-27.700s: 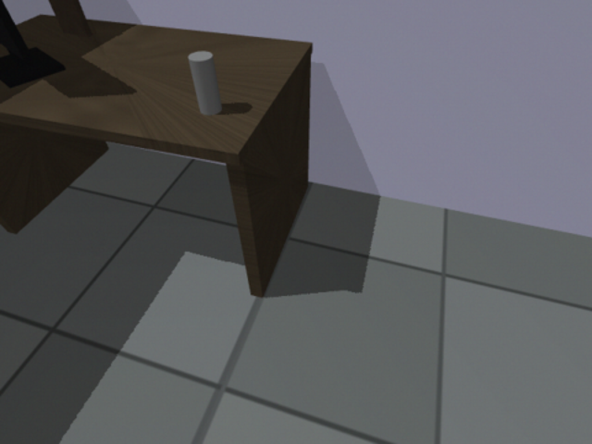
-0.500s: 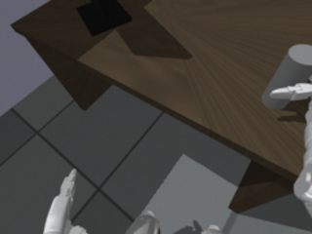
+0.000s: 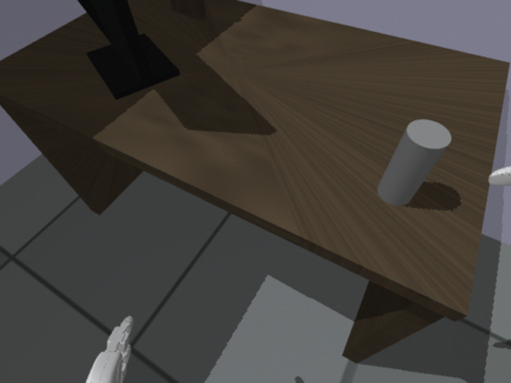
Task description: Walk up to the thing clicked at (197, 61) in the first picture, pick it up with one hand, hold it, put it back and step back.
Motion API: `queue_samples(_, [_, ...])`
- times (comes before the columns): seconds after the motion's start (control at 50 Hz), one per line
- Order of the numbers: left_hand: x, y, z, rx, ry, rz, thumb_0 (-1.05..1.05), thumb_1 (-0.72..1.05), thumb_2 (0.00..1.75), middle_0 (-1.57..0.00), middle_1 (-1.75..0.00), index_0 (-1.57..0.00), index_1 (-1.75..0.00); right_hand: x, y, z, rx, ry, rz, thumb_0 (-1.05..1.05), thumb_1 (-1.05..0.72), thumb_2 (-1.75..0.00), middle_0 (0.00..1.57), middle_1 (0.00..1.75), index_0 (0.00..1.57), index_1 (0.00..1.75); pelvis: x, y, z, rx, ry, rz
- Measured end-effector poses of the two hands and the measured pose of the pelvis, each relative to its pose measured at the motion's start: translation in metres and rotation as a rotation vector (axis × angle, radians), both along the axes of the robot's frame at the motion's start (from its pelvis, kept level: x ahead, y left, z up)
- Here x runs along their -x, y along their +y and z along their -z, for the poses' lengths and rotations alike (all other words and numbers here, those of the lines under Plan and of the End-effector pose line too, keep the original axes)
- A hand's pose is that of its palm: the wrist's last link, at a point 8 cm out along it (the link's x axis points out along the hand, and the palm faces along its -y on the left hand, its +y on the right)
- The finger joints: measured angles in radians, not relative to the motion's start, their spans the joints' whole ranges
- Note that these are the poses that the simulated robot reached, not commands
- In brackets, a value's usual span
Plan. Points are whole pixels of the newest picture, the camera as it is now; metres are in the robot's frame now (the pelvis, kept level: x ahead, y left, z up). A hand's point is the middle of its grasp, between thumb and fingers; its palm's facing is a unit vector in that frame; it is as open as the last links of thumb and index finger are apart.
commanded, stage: sink last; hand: right
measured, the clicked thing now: (409, 166) +0.48 -0.22 +0.05
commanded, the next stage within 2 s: home in 1.04 s
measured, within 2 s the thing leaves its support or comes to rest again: neither
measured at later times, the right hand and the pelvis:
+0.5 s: hand out of the picture +0.25 -0.29 +0.12, palm faces +0.38 +0.85 -0.37, open 17.6 cm; pelvis +0.01 +0.00 +0.01, yaw -1 degrees
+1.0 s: hand out of the picture +0.15 -0.27 +0.12, palm faces +0.44 +0.79 -0.43, open 17.6 cm; pelvis -0.03 +0.02 +0.01, yaw -3 degrees
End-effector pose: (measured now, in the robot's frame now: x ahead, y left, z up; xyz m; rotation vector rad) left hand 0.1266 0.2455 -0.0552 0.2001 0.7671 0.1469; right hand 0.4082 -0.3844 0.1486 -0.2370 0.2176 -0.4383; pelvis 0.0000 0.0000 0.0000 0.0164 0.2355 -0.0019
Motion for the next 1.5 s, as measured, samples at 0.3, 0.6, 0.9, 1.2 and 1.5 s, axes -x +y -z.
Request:
queue_samples(0.3, [-0.040, -0.008, -0.015, 0.032, -0.100, 0.014, -0.01, -0.52, 0.05, -0.06, -0.05, -0.05, -0.05, 0.092, 0.007, 0.007, 0.138, -0.060, -0.005, -0.02, 0.57, -0.05, 0.06, 0.06, 0.05, 0.05, -0.018, -0.008, -0.011, -0.011, -0.086, 0.005])
queue_samples(0.6, [-0.034, 0.014, -0.014, -0.016, -0.096, -0.047, -0.01, -0.51, 0.04, -0.06, -0.05, -0.05, -0.05, 0.238, 0.075, 0.005, 0.184, -0.114, -0.036, -0.02, 0.59, -0.04, 0.06, 0.06, 0.06, 0.06, -0.005, 0.003, -0.014, 0.010, -0.198, 0.026])
queue_samples(0.9, [-0.014, 0.027, -0.011, -0.017, -0.144, -0.043, -0.01, -0.50, 0.04, -0.06, -0.05, -0.06, -0.05, 0.302, 0.091, 0.005, 0.226, -0.110, -0.002, -0.02, 0.59, -0.05, 0.06, 0.06, 0.06, 0.06, 0.020, 0.018, -0.013, 0.032, -0.239, 0.046])
queue_samples(1.2, [-0.003, 0.022, -0.010, -0.024, -0.138, -0.024, -0.01, -0.50, 0.07, -0.06, -0.06, -0.06, -0.06, 0.304, 0.074, 0.014, 0.256, -0.111, 0.014, -0.02, 0.56, -0.06, 0.06, 0.06, 0.06, 0.06, 0.027, 0.018, -0.017, 0.030, -0.248, 0.040])
queue_samples(1.5, [-0.017, -0.024, -0.002, 0.046, -0.101, 0.051, 0.00, 0.25, 0.57, -0.15, -0.21, -0.15, -0.21, 0.297, 0.124, 0.125, -0.054, 0.212, -0.092, -0.01, 0.54, -0.06, 0.06, 0.06, 0.06, 0.06, 0.021, 0.011, -0.021, 0.024, -0.237, 0.035])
